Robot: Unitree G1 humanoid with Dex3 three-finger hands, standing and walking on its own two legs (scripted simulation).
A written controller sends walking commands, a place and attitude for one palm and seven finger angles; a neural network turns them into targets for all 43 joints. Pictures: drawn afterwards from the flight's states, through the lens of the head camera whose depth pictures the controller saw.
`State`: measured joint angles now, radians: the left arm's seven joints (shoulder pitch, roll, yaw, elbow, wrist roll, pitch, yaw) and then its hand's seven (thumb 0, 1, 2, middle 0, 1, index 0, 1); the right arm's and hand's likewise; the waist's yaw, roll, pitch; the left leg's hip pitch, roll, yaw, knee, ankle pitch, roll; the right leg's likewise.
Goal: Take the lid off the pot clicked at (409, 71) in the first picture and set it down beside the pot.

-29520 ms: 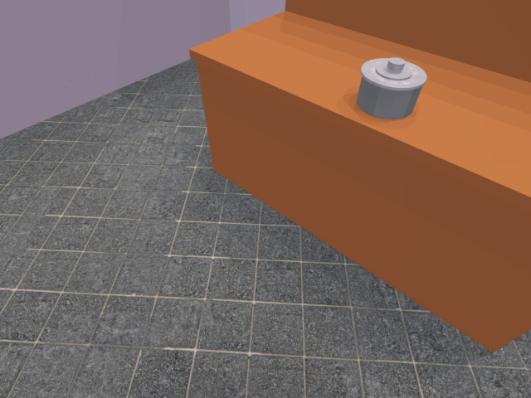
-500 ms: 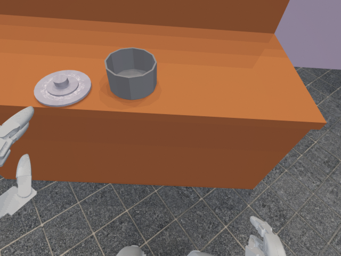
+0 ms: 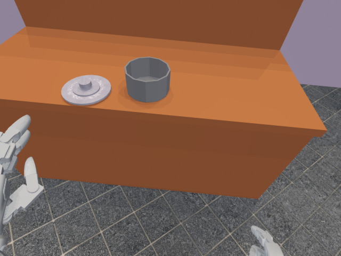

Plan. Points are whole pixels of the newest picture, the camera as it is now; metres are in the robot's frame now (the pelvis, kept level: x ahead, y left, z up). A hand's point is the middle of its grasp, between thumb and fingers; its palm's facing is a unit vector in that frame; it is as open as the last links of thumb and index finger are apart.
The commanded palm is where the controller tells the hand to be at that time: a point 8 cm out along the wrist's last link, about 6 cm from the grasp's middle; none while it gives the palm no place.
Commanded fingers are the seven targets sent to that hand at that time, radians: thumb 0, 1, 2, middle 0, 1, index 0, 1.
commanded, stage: stop stepping back and stand still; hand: left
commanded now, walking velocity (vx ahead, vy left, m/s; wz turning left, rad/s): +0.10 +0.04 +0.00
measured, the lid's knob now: (85, 83) +0.72 +0.38 -0.03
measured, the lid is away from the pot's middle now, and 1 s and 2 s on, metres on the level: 0.25 0.25 0.25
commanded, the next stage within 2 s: let the arm hang, fingers relaxed in 1.68 s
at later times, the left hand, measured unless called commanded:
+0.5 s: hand out of the picture +0.08 +0.17 -0.18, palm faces +0.04 -0.98 -0.18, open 7.0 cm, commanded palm none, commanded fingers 0.00 0.90 0.90 -0.20 -0.30 -0.20 -0.30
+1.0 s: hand out of the picture +0.12 +0.18 -0.17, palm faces +0.06 -0.98 -0.20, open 7.3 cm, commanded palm none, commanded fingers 0.00 0.90 0.90 -0.20 -0.30 -0.20 -0.30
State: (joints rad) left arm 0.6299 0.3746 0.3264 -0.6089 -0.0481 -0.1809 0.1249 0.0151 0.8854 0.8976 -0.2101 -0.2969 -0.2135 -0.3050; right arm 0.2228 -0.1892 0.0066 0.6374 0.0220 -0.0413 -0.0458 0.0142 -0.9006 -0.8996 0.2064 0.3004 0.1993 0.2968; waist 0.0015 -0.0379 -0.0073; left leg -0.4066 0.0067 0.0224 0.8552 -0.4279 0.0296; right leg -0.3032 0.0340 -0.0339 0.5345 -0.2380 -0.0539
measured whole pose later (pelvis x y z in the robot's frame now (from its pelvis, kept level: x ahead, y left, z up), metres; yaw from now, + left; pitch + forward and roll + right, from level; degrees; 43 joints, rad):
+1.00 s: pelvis +0.07 +0.00 +0.01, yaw +2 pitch +0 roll +0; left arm 0.18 0.17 0.03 1.05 0.01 0.00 0.04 0.00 0.92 0.90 -0.20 -0.29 -0.20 -0.30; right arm 0.24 -0.15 -0.04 1.04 0.00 0.00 -0.03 0.01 -0.92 -0.90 0.20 0.30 0.20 0.30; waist -0.02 -0.01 0.07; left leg -0.18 0.01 0.01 0.48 -0.30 0.00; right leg -0.17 0.02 0.05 0.46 -0.28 0.00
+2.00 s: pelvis +0.09 +0.01 +0.00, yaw +1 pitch +0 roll +0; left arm 0.21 0.17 0.05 1.08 0.01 -0.01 0.04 0.01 0.92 0.90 -0.20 -0.29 -0.20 -0.30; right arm 0.27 -0.12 -0.05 1.08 0.00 0.00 -0.04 0.01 -0.91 -0.90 0.20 0.30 0.20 0.30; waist -0.02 -0.02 0.09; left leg -0.13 0.02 0.02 0.47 -0.34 0.00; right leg -0.13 0.02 0.06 0.45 -0.32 0.00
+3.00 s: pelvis +0.08 +0.01 +0.01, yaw +1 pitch +0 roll +0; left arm 0.21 0.16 0.05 1.09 0.01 0.00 0.04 0.01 0.92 0.90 -0.20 -0.29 -0.20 -0.30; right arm 0.26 -0.12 -0.04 1.09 0.00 0.00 -0.04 0.01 -0.91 -0.90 0.20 0.30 0.20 0.30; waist -0.02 -0.02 0.10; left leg -0.14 0.01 0.02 0.46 -0.31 0.00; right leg -0.14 0.02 0.06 0.44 -0.29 0.01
